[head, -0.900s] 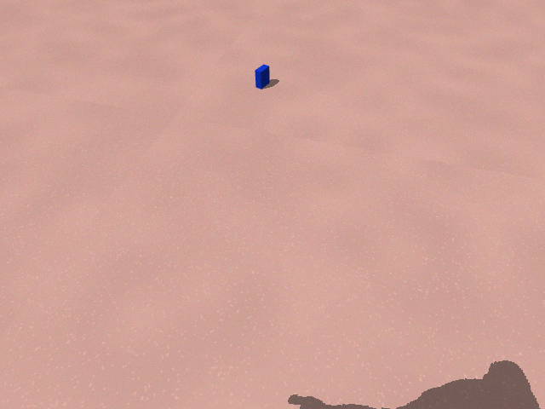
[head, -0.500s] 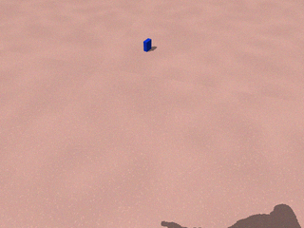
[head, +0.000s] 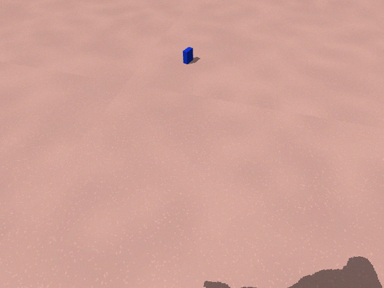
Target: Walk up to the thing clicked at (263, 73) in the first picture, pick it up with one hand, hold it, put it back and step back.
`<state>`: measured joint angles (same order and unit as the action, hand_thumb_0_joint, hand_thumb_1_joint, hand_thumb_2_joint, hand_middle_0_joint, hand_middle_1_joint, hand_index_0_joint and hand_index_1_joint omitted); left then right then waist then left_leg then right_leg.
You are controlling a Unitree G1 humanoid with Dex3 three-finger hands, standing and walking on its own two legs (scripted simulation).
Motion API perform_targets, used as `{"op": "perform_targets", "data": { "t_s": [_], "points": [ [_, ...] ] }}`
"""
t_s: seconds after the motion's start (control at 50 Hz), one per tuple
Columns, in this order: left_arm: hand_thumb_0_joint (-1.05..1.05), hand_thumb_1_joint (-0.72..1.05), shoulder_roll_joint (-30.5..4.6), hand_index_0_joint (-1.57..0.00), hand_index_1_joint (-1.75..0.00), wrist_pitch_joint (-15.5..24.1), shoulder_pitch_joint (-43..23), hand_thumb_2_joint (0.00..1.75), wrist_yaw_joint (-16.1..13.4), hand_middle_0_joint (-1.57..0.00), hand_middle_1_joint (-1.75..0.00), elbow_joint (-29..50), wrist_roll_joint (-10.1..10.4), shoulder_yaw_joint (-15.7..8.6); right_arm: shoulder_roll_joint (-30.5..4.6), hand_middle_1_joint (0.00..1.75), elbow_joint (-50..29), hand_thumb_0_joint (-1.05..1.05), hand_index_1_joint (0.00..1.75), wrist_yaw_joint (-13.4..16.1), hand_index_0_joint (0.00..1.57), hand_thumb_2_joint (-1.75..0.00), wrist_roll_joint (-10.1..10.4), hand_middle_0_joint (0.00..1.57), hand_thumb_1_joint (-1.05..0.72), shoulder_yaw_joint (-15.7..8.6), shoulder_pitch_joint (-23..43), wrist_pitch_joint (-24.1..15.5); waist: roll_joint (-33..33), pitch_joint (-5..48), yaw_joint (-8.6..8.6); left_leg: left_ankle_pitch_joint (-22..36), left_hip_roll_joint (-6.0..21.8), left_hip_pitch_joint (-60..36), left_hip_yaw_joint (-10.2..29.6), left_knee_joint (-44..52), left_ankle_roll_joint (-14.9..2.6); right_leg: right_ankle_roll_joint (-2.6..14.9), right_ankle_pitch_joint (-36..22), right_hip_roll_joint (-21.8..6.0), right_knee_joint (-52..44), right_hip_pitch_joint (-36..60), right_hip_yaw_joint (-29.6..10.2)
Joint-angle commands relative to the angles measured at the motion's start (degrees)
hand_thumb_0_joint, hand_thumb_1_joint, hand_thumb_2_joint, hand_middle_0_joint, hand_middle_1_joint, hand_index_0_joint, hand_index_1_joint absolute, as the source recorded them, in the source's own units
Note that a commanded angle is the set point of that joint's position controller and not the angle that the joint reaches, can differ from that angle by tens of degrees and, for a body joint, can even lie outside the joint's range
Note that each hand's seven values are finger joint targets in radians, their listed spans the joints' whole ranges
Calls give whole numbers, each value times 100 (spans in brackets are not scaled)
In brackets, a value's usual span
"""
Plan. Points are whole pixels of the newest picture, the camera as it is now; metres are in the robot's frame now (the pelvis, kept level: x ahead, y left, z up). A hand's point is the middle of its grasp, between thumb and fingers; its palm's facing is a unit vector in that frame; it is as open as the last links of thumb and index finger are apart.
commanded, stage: stand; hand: left
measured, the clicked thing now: (188, 55) +2.23 +0.06 -0.72
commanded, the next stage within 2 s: walk up in 0.22 s
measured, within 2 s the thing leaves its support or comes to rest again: neither
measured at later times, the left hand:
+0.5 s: hand out of the picture +0.10 +0.30 -0.16, palm faces +0.03 -0.92 -0.38, open 7.4 cm
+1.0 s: hand (87, 183) +0.42 +0.33 -0.14, palm faces -0.15 -0.92 -0.35, open 7.4 cm
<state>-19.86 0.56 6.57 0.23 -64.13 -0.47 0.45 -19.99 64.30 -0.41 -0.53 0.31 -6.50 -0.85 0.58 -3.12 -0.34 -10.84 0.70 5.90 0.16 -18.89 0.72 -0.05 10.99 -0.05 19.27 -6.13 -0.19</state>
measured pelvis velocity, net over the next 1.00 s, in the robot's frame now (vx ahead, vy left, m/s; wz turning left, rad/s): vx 0.30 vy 0.06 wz -0.10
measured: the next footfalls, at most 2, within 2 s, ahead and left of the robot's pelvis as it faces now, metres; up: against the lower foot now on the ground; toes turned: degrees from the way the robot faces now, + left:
left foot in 0.64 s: +0.26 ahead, +0.16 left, +0.00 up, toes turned +2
right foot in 1.16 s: +0.62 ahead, -0.13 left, +0.00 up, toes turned -10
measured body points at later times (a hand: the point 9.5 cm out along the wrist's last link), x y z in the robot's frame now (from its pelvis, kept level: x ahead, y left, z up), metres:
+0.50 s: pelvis +0.06 +0.01 -0.02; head +0.04 +0.00 +0.43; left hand +0.10 +0.34 -0.13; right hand +0.13 -0.33 -0.13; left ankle +0.01 +0.12 -0.73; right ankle +0.00 -0.12 -0.75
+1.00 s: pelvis +0.30 +0.06 -0.01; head +0.29 +0.07 +0.44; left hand +0.43 +0.38 -0.11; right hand +0.29 -0.27 -0.12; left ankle +0.22 +0.16 -0.75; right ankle +0.47 -0.12 -0.69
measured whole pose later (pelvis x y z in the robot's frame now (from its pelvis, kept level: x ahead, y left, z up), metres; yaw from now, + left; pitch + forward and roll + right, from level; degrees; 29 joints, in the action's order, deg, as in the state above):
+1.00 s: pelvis +0.30 +0.06 -0.01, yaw -6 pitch -4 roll +1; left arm -27.2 2.1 11.8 6.8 -54.7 -0.7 -3.2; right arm -22.9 55.2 -4.1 -0.1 -3.7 -20.0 -5.8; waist -2.8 -1.4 1.0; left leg -17.8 -0.9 -4.5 -8.4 -16.8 -1.2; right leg -0.6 5.3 -6.5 44.3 -35.0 -0.5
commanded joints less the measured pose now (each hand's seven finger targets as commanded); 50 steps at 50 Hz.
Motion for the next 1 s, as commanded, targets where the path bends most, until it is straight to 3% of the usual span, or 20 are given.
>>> {"op": "perform_targets", "data": {
  "t_s": [0.0, 0.18, 0.2, 0.24, 0.3, 0.36, 0.38, 0.42, 0.44, 0.52, 0.56, 0.6, 0.62, 0.64, 0.66, 0.68, 0.72, 0.82, 0.9, 0.98],
  "points": [
    [0, 90, -1211, -20, -30, 134, -217, 90, -89, -20, -30, 343, -9, -245, -1170, 30, -354, 0, 30, 100, 20, -90, 2, 20, -90, -230, 196, -96, -91, 413, 26, 842, 668, -82, 527, 279, -202, 156, -894, -700, -321, -53, -536],
    [0, 90, -1221, -20, -30, 156, -206, 90, -99, -20, -30, 349, 3, -238, -1174, 30, -345, 0, 30, 88, 20, -90, -1, 20, -90, -234, 165, -89, -113, 429, 37, 864, 656, -70, 507, 247, -211, 146, -1007, -734, -368, 16, -555],
    [0, 90, -1975, -20, -30, 251, 148, 90, 147, -20, -30, 779, -145, -716, -1904, 30, -743, 0, 30, -70, 20, -90, -128, 20, -90, -707, -135, -258, -172, 1273, 8, -2424, 615, -72, 563, -410, -625, 397, 2185, -541, 189, 49, -754],
    [0, 90, -1843, -20, -30, 238, -151, 90, 292, -20, -30, 856, -200, -756, -1882, 30, -797, 0, 30, -207, 20, -90, -217, 20, -90, -772, 76, -281, 99, 266, 17, -3392, 649, 883, 760, -392, -652, 542, 3331, -695, 445, -1064, -1123],
    [0, 90, -1575, -20, -30, 335, -152, 90, 363, -20, -30, 1021, -175, -751, -1631, 30, -997, 0, 30, -255, 20, -90, -174, 20, -90, -783, 174, -375, 70, -191, -62, -2413, 885, 1219, 1082, -354, -749, 606, 2396, -773, 712, -1234, -1263],
    [0, 90, -1742, -20, -30, 376, 750, 90, 359, -20, -30, 892, -192, -814, -1593, 30, -1195, 0, 30, -269, 20, -90, -154, 20, -90, -828, 296, -460, -158, 548, -383, -2126, 833, 1140, 927, -713, -740, 597, 1917, -699, 718, -181, -1152],
    [0, 90, -1809, -20, -30, 373, 898, 90, 367, -20, -30, 848, -205, -848, -1554, 30, -1320, 0, 30, -299, 20, -90, -167, 20, -90, -803, 594, -447, -340, 319, -502, -2314, 577, 1863, 669, -1097, -643, 697, 2416, -796, 391, 123, -1545],
    [0, 90, -2181, -20, -30, 418, 1058, 90, 363, -20, -30, 889, -201, -921, -1415, 30, -1560, 0, 30, -335, 20, -90, -183, 20, -90, -715, 1013, -401, -1333, -502, -698, -1993, 10, 3816, -227, -2784, -285, 1339, 3870, -1886, -1329, 788, -3550],
    [0, 90, -2321, -20, -30, 455, 867, 90, 353, -20, -30, 1038, -167, -928, -1526, 30, -1576, 0, 30, -331, 20, -90, -194, 20, -90, -705, 1054, -413, -1072, -949, -660, -1862, 270, 4042, 32, -2991, -189, 1551, 3769, -2132, -1521, 614, -3809],
    [0, 90, -2114, -20, -30, 488, 956, 90, 287, -20, -30, 1068, -77, -852, -1562, 30, -1508, 0, 30, -367, 20, -90, -130, 20, -90, -692, 826, -567, -786, -751, -487, -1893, 440, 3789, 177, -2187, -159, 1445, -246, -1758, -633, 1476, -2311],
    [0, 90, -2172, -20, -30, 464, 620, 90, 276, -20, -30, 1225, -53, -850, -1567, 30, -1493, 0, 30, -399, 20, -90, -81, 20, -90, -737, 481, -545, -1061, -209, -267, -1244, 444, 2712, 53, -1651, -139, 1111, -449, -1462, -412, 1173, -1513],
    [0, 90, -2134, -20, -30, 415, -164, 90, 290, -20, -30, 1504, 32, -774, -1591, 30, -1197, 0, 30, -378, 20, -90, -45, 20, -90, -874, -672, -490, -751, 441, 498, 227, 115, 34, -467, -537, -136, 653, -618, -795, 642, -387, -306],
    [0, 90, -1871, -20, -30, 401, -206, 90, 300, -20, -30, 1617, 44, -672, -1980, 30, -849, 0, 30, -275, 20, -90, -114, 20, -90, -1103, -1882, -453, 325, 1145, 1081, 275, 92, -2115, -317, -649, -236, 412, -320, -330, 2387, -1738, 80],
    [0, 90, -1282, -20, -30, 393, 161, 90, 274, -20, -30, 1625, 30, -502, -2318, 30, -664, 0, 30, -178, 20, -90, -237, 20, -90, -1262, -2690, -432, 1776, 1587, 1320, -779, 901, -3391, 944, -489, -231, 359, 2343, 485, 3914, -3376, -52],
    [0, 90, -1417, -20, -30, 367, 425, 90, 240, -20, -30, 1647, 42, -502, -2641, 30, -979, 0, 30, -144, 20, -90, -186, 20, -90, -1296, -2386, -435, 1678, 1559, 1149, -3527, 2079, -2746, 3353, 688, -621, 315, 2461, 622, 4717, -3670, -622],
    [0, 90, -1874, -20, -30, 359, 570, 90, 236, -20, -30, 1548, 18, -518, -2711, 30, -1304, 0, 30, -165, 20, -90, -52, 20, -90, -1274, -1407, -441, 1181, 1111, 734, -4267, 2441, -1859, 3773, 1145, -990, 367, 1773, 151, 4956, -3553, -884],
    [0, 90, -2003, -20, -30, 376, 714, 90, 288, -20, -30, 1318, 99, -544, -2279, 30, -1546, 0, 30, -164, 20, -90, 22, 20, -90, -1081, -475, -473, 487, 314, 270, -3157, 2187, -837, 2658, 956, -1097, 329, 924, -320, 4880, -3538, -866],
    [0, 90, -1735, -20, -30, 350, 831, 90, 513, -20, -30, 1112, 22, -596, -1756, 30, -1544, 0, 30, -201, 20, -90, 88, 20, -90, -827, -508, -668, 316, -553, -29, -1828, 1570, 409, 948, 1373, -779, -26, -52, -697, 3610, -2960, -534],
    [0, 90, -1657, -20, -30, 324, 195, 90, 634, -20, -30, 1398, -19, -606, -1852, 30, -1560, 0, 30, -249, 20, -90, 85, 20, -90, -823, -625, -704, 496, -754, 60, -1619, 1513, 251, 481, 1580, -1026, -94, -479, -787, 2725, -3256, -178],
    [0, 90, -1452, -20, -30, 308, -657, 90, 678, -20, -30, 1676, -21, -551, -1861, 30, -1449, 0, 30, -262, 20, -90, 85, 20, -90, -815, -1057, -674, 404, -769, 306, -83, 1198, -54, -51, 1413, -751, 30, -1104, -631, 1836, -3049, 202]
  ]
}}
